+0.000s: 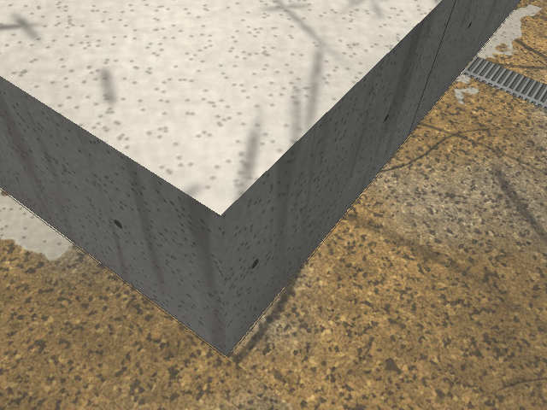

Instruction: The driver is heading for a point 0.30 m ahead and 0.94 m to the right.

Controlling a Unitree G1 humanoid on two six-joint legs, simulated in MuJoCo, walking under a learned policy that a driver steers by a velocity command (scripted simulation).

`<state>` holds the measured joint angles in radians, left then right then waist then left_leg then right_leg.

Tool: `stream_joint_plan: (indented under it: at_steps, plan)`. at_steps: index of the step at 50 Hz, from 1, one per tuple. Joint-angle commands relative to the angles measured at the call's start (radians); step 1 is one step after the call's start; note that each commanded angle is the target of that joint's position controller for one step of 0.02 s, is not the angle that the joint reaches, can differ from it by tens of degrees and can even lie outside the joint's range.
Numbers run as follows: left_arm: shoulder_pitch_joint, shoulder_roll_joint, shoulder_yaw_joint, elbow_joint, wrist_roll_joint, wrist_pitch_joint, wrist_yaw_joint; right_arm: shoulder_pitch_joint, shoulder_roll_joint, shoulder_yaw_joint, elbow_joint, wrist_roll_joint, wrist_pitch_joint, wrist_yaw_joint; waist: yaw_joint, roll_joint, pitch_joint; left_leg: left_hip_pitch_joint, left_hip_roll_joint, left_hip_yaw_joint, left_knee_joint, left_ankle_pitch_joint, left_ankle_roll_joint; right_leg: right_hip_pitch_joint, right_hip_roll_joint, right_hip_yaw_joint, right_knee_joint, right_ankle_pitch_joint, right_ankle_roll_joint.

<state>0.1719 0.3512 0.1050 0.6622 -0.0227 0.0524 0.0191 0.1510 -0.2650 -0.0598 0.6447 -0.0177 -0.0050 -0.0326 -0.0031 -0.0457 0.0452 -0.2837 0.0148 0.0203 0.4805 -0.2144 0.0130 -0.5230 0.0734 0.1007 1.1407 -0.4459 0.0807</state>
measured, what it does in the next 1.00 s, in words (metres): walks ahead, turning right: right foot, then left foot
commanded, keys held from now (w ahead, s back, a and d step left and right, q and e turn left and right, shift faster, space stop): e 0.28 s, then w+e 0.72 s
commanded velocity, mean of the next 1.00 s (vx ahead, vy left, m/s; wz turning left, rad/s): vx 0.25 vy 0.00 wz -0.60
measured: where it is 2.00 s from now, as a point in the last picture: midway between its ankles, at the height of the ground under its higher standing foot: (486, 355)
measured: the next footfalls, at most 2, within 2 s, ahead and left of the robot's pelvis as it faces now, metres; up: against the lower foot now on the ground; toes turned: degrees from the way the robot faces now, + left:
right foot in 0.26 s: +0.03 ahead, -0.15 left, +0.00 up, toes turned -10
left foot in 0.74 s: +0.25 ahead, +0.01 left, +0.00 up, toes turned -30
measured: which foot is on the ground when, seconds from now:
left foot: down 0.00-0.26, up 0.28-0.72, down 0.74-1.00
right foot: up 0.00-0.24, down 0.26-0.74, up 0.76-1.00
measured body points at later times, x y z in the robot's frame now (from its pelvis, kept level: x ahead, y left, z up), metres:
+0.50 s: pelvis +0.02 -0.06 +0.01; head +0.04 -0.10 +0.46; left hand +0.21 +0.18 -0.07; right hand +0.09 -0.39 -0.10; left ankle +0.12 +0.10 -0.67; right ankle -0.01 -0.14 -0.74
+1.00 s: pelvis +0.21 -0.09 +0.01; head +0.24 -0.10 +0.45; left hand +0.50 +0.04 -0.09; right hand +0.08 -0.35 -0.10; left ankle +0.22 +0.03 -0.74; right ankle +0.19 -0.27 -0.66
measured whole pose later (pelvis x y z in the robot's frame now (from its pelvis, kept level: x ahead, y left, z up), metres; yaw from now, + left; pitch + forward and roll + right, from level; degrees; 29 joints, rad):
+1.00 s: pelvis +0.21 -0.09 +0.01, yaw -34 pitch +1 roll +1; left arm 0.22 0.33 0.07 0.64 -0.02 -0.02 -0.02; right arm 0.36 -0.28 -0.05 0.79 -0.01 -0.09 -0.01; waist -0.06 -0.06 0.02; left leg -0.06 -0.01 0.09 0.29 -0.25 0.01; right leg -0.67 -0.05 0.09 1.06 -0.18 0.01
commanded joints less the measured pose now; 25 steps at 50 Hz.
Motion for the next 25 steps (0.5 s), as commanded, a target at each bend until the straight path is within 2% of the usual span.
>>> stream_joint_plan:
  at_steps: [1,3,6,9,10,11,12,13,14,15,16,17,18,19,20,22,25]
  plan:
    - [-0.033,0.042,0.013,-0.09,-0.002,-0.006,0.001,-0.015,-0.147,-0.044,-0.064,-0.002,0.001,-0.014,-0.016,0.208,-0.082,0.188,0.223,-0.145,-0.157,0.346,0.188,-0.104,-0.053,-0.051,-0.013,0.044,0.037]
    - [-0.072,0.028,0.002,-0.113,0.005,-0.005,-0.006,0.01,-0.167,-0.053,-0.056,-0.001,0.008,-0.018,-0.037,0.213,-0.11,0.24,0.267,-0.146,-0.151,0.391,0.212,-0.09,-0.08,-0.054,-0.102,0.03,0.039]
    - [-0.081,0.017,-0.008,-0.127,0.006,-0.005,-0.02,-0.003,-0.206,-0.069,-0.052,0.011,0.016,-0.011,-0.041,0.216,-0.135,0.21,0.288,-0.094,-0.151,0.404,0.208,0.025,-0.101,-0.092,-0.257,0.047,0.016]
    - [-0.058,0.033,0.0,-0.134,0.006,0.002,-0.032,0.0,-0.224,-0.077,-0.033,0.031,0.013,-0.005,-0.032,0.244,-0.132,0.189,0.301,-0.067,-0.134,0.357,0.185,0.117,-0.095,-0.124,-0.41,0.084,-0.014]
    - [-0.045,0.037,0.005,-0.127,0.004,0.011,-0.033,-0.004,-0.231,-0.078,-0.025,0.036,0.012,0.0,-0.019,0.24,-0.129,0.177,0.306,-0.058,-0.115,0.341,0.177,0.16,-0.088,-0.141,-0.479,0.098,-0.03]
    - [-0.008,0.041,0.009,-0.118,0.004,0.014,-0.037,-0.018,-0.226,-0.077,-0.02,0.047,0.013,0.001,0.009,0.226,-0.128,0.151,0.298,-0.038,-0.083,0.306,0.15,0.232,-0.078,-0.157,-0.593,0.176,-0.058]
    - [0.035,0.055,0.02,-0.1,0.003,0.016,-0.035,-0.006,-0.202,-0.071,-0.008,0.054,0.011,0.002,0.026,0.195,-0.134,0.094,0.272,0.001,-0.019,0.245,0.103,0.34,-0.057,-0.16,-0.691,0.251,-0.092]
    - [0.082,0.1,0.036,-0.088,0.001,0.015,-0.026,0.045,-0.154,-0.058,0.014,0.038,0.008,0.01,0.031,0.066,-0.137,-0.042,0.207,0.083,0.133,0.099,0.025,0.494,-0.104,-0.063,-0.764,0.417,-0.136]
    - [0.117,0.214,0.053,-0.101,0.007,0.012,-0.005,0.025,-0.074,-0.026,-0.036,-0.03,0.008,0.02,0.004,-0.272,-0.135,-0.375,0.067,0.145,0.48,-0.451,-0.084,0.654,-0.38,0.324,-0.743,0.856,-0.277]
    - [0.114,0.217,0.051,-0.126,0.064,-0.023,-0.015,-0.038,-0.132,-0.042,-0.055,-0.023,0.006,0.004,0.081,-0.182,-0.218,-0.418,0.014,-0.042,0.642,-0.478,-0.098,0.534,-0.479,0.462,-0.783,0.691,-0.434]
    - [0.112,0.186,0.044,-0.103,0.043,-0.047,-0.018,-0.058,-0.17,-0.054,-0.054,0.006,0.002,0.0,0.07,-0.113,-0.184,-0.445,0.044,-0.085,0.671,-0.37,-0.076,0.528,-0.397,0.387,-0.843,0.322,-0.407]
    - [0.085,0.142,0.031,-0.086,0.014,-0.06,-0.016,-0.064,-0.188,-0.063,-0.052,0.016,-0.004,0.0,0.051,-0.1,-0.124,-0.483,0.059,-0.089,0.634,-0.26,-0.054,0.495,-0.344,0.362,-0.887,0.006,-0.349]
    - [0.063,0.113,0.016,-0.083,0.002,-0.064,-0.013,-0.071,-0.192,-0.067,-0.037,0.013,-0.006,-0.004,0.044,-0.094,-0.084,-0.5,0.067,-0.09,0.611,-0.186,-0.053,0.473,-0.322,0.368,-0.923,-0.118,-0.323]
    - [0.042,0.104,0.006,-0.08,0.003,-0.066,-0.007,-0.064,-0.193,-0.069,-0.037,0.009,-0.012,-0.004,0.026,-0.112,-0.051,-0.487,0.062,-0.092,0.584,-0.116,-0.057,0.435,-0.301,0.358,-0.951,-0.128,-0.313]
    - [0.039,0.099,0.001,-0.086,0.012,-0.068,-0.002,-0.057,-0.187,-0.066,-0.033,0.004,-0.022,0.001,0.017,-0.125,-0.044,-0.467,0.05,-0.088,0.566,-0.054,-0.06,0.418,-0.28,0.341,-0.97,-0.099,-0.305]
    - [0.056,0.094,-0.003,-0.079,0.021,-0.078,0.006,-0.049,-0.17,-0.062,-0.018,0.007,-0.042,0.01,0.016,-0.102,-0.062,-0.444,0.035,-0.085,0.482,0.029,-0.065,0.44,-0.259,0.306,-0.971,-0.003,-0.296]
    - [0.088,0.115,0.002,-0.057,0.016,-0.084,0.011,-0.083,-0.135,-0.047,-0.015,0.009,-0.064,0.022,0.032,-0.09,-0.054,-0.381,0.009,-0.081,0.296,0.085,-0.08,0.421,-0.231,0.27,-0.956,0.067,-0.293]
Keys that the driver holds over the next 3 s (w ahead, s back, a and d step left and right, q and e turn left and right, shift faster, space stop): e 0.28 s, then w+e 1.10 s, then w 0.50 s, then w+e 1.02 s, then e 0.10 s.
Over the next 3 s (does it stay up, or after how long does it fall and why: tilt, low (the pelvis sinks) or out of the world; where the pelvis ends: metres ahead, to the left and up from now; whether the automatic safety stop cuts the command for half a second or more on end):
stays up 0.86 -1.04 0.01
